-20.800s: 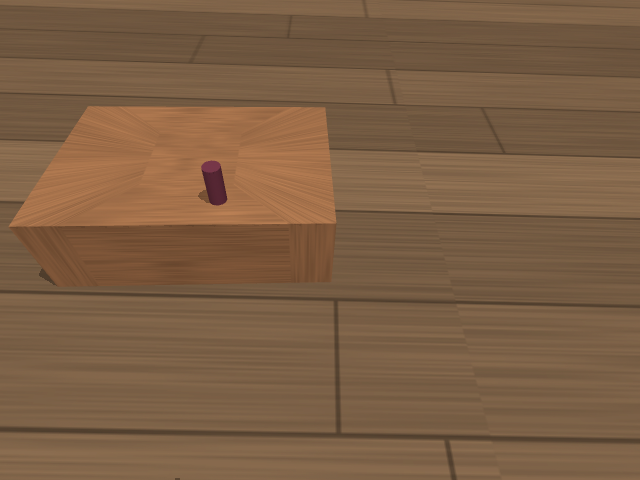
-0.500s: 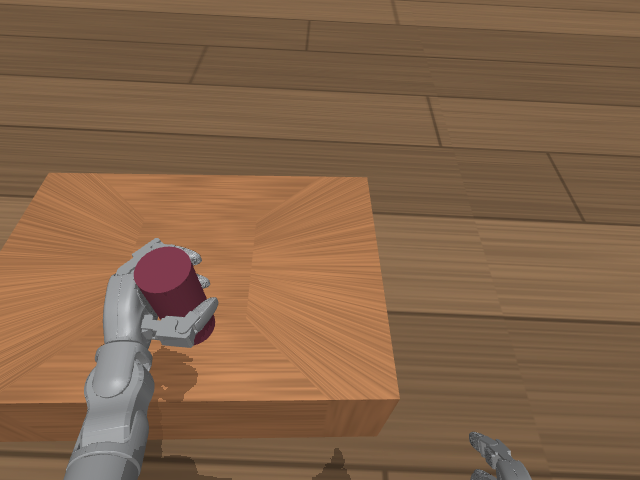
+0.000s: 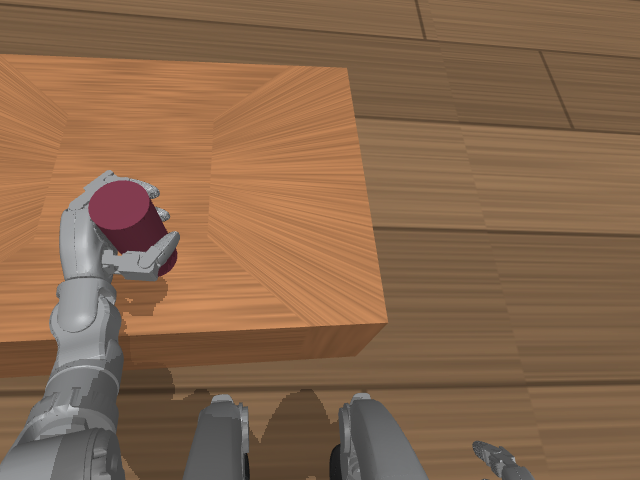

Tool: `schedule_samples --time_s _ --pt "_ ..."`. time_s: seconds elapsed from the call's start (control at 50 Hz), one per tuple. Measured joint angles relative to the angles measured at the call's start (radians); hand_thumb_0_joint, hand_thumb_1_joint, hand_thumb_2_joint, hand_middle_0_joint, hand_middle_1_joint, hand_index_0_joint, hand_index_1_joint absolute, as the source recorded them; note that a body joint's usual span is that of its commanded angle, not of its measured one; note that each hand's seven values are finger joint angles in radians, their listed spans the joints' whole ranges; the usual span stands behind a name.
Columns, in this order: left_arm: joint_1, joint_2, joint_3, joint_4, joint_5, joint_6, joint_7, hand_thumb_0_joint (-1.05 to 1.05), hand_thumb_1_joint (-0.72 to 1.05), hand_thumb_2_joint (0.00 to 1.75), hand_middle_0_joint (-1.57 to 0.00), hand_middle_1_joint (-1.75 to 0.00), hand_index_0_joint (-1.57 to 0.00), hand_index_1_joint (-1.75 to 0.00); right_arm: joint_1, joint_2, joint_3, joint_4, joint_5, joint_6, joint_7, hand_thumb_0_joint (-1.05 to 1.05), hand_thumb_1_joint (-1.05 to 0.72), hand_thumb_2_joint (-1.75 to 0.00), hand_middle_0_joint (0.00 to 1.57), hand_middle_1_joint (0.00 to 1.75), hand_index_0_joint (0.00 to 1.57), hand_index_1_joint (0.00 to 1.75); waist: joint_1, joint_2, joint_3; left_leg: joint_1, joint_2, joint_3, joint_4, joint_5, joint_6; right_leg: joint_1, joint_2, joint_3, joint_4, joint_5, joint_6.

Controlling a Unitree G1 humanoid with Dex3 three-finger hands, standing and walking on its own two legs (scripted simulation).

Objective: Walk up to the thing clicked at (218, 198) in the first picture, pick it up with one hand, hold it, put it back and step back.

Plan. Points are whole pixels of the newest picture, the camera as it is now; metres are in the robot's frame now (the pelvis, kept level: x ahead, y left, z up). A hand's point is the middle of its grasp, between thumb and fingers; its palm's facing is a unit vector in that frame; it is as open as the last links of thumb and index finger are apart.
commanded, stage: crouch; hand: left
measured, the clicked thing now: (139, 234) +0.42 +0.20 +0.00
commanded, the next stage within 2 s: lower in 0.70 s
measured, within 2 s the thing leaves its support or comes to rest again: rests again in 1.76 s
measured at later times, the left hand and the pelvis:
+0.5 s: hand (156, 237) +0.46 +0.20 -0.08, palm faces +0.14 -0.99 -0.01, open 8.4 cm; pelvis -0.02 +0.00 -0.08, yaw -2 degrees
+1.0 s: hand (164, 244) +0.48 +0.21 -0.13, palm faces +0.13 -0.99 -0.01, open 8.4 cm; pelvis -0.03 +0.00 -0.13, yaw -3 degrees
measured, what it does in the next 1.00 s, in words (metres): lowers itself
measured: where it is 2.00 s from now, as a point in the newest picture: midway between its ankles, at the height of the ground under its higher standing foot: outside the picture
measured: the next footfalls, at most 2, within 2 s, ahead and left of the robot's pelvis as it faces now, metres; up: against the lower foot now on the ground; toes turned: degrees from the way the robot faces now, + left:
none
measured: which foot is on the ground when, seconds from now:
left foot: down 0.00-1.00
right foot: down 0.00-1.00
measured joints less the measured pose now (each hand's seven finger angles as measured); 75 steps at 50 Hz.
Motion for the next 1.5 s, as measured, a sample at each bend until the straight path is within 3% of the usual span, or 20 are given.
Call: schedule_samples --time_s 0.4,0.86,1.5 --pt "-0.159 0.073 0.103 0.074 0.054 0.038 0.024 0.00 -0.21 1.13 -0.79 -1.08 -0.82 -1.07 -0.040 0.022 0.024 0.013 -0.012 0.038 0.022 0.01 -0.90 -0.90 0.20 0.30 0.21 0.30 -0.029 0.017 -0.027 -0.319 0.012 -0.024 0.255 -0.051 -0.002 -0.315 0.014 -0.008 0.250 -0.049 -0.003" --pt "-0.256 0.153 0.130 0.088 0.059 0.099 -0.005 0.00 -0.21 1.13 -0.79 -1.08 -0.82 -1.07 -0.049 0.009 0.042 -0.001 -0.014 0.041 0.009 0.01 -0.91 -0.90 0.20 0.30 0.20 0.30 -0.046 0.012 -0.023 -0.504 0.013 -0.044 0.409 -0.072 -0.005 -0.495 0.019 -0.016 0.401 -0.072 -0.005" --pt "-0.318 0.206 0.172 0.117 0.076 0.105 -0.019 0.00 -0.21 1.13 -0.79 -1.08 -0.82 -1.07 -0.071 -0.002 0.062 -0.007 -0.030 0.049 0.011 0.00 -0.91 -0.90 0.20 0.30 0.21 0.29 -0.064 0.006 0.005 -0.739 0.006 -0.058 0.652 -0.105 -0.005 -0.729 0.019 -0.012 0.650 -0.112 -0.002"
